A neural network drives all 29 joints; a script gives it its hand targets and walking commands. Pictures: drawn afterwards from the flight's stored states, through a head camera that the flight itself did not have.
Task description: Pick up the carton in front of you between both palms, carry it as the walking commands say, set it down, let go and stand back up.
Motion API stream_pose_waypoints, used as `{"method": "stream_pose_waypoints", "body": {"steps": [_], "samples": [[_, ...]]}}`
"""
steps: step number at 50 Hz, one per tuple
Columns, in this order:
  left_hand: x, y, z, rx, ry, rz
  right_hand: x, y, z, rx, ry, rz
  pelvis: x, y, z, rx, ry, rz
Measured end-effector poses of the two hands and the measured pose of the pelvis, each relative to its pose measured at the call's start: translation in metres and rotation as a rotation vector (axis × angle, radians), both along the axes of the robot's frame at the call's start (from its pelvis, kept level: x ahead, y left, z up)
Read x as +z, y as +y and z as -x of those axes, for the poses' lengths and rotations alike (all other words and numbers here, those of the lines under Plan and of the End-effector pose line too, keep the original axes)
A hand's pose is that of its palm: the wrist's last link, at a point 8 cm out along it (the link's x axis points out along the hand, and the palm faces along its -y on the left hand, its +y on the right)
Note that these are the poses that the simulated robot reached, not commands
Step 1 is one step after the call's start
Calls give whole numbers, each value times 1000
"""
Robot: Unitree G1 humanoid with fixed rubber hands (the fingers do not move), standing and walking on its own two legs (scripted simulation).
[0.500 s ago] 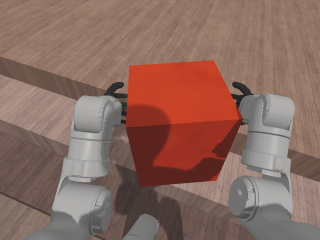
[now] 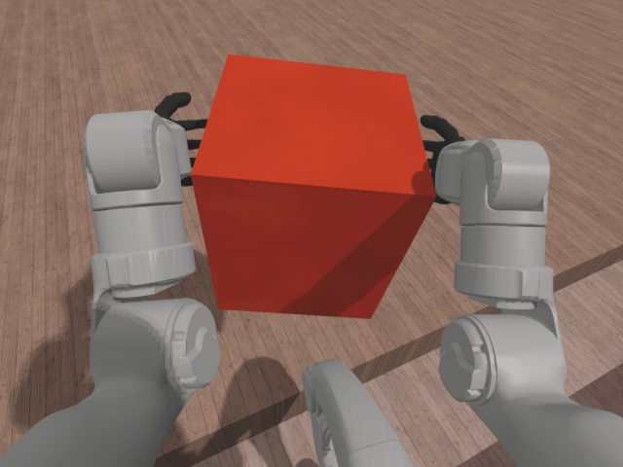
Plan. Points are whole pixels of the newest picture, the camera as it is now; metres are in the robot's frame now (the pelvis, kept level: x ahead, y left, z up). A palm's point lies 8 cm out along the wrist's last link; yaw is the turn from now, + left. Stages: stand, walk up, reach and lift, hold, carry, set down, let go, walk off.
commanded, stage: carry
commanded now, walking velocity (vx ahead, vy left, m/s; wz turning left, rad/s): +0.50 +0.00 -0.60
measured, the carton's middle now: (306, 199) +0.41 -0.08 +0.16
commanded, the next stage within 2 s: none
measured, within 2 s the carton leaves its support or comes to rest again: neither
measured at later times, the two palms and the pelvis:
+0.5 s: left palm out of the picture +0.71 +0.11 +0.40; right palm out of the picture +0.70 -0.19 +0.40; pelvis +0.31 +0.01 +0.17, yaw -10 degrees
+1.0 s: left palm out of the picture +1.01 +0.24 +0.46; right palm out of the picture +1.00 -0.06 +0.47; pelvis +0.61 +0.10 +0.32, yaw +3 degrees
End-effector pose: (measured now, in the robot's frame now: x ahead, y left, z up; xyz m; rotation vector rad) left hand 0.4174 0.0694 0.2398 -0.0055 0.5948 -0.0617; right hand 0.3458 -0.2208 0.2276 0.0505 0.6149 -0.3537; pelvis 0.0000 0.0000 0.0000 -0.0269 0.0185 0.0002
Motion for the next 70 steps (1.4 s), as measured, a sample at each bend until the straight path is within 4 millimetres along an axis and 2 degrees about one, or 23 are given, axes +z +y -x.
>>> {"method": "stream_pose_waypoints", "body": {"steps": [3, 7, 9, 12, 14, 17, 20, 23, 26, 30, 33, 35, 38, 40, 46, 49, 52, 55, 60, 63, 66, 70], "samples": [[17, 10, -37, 26, 3, -24, 17, 7, -49, 39, 8, -5, 3, -3, -49, -22, 4, 25], [21, 42, -79, 121, 79, -61, 26, 34, -127, 165, 91, 4, 20, -23, -114, -104, 4, 36], [22, 59, -92, 164, 120, -68, 34, 49, -160, 214, 130, 1, 39, -33, -134, -127, -19, 30], [27, 73, -106, 181, 192, -103, 48, 64, -199, 220, 196, -50, 78, -36, -158, -134, -30, 37], [40, 76, -124, 174, 235, -117, 64, 67, -221, 207, 234, -67, 106, -35, -175, -155, -29, 27], [70, 68, -166, 139, 245, -122, 94, 59, -255, 180, 238, -84, 139, -30, -203, -178, -13, 1], [107, 52, -215, 102, 188, -132, 127, 42, -289, 133, 176, -101, 158, -18, -239, -162, 27, -10], [142, 40, -261, 75, 100, -148, 158, 30, -326, 100, 86, -117, 167, 0, -280, -160, 86, -15], [164, 38, -303, 73, 43, -162, 174, 28, -365, 88, 26, -143, 172, 22, -320, -182, 89, -29], [160, 50, -358, 77, 101, -139, 164, 41, -409, 83, 83, -123, 181, 48, -385, -150, 57, -102], [153, 56, -411, 29, 129, -83, 156, 50, -440, 48, 110, -86, 183, 71, -437, -119, 39, -102], [148, 60, -446, -2, 148, -66, 151, 57, -459, 18, 133, -60, 192, 87, -465, -81, -1, -99], [141, 78, -484, 4, 226, -51, 142, 77, -487, 26, 216, -45, 218, 97, -496, -67, 3, -89], [146, 96, -502, 34, 259, -39, 147, 94, -508, 55, 254, -33, 238, 99, -516, -49, 8, -92], [195, 147, -559, 132, 214, -13, 202, 139, -601, 145, 207, -17, 299, 103, -569, -6, 64, -37], [216, 168, -583, 180, 172, 5, 231, 159, -645, 176, 163, -14, 316, 100, -600, 37, 92, -14], [233, 188, -602, 235, 106, -4, 252, 179, -686, 228, 99, -16, 317, 97, -635, 90, 89, -15], [244, 210, -611, 303, 61, -34, 265, 206, -724, 322, 53, -40, 314, 96, -669, 124, 66, 8], [258, 259, -619, 412, 68, -47, 288, 263, -773, 462, 59, -14, 325, 103, -717, 170, 57, -21], [269, 288, -633, 452, 88, -57, 297, 296, -802, 511, 76, -9, 331, 116, -745, 191, 69, -27], [268, 314, -658, 462, 141, -68, 292, 323, -830, 528, 125, -7, 331, 137, -777, 211, 77, -29], [249, 344, -700, 435, 179, -72, 268, 349, -861, 511, 161, 7, 320, 170, -819, 204, 64, -36]]}}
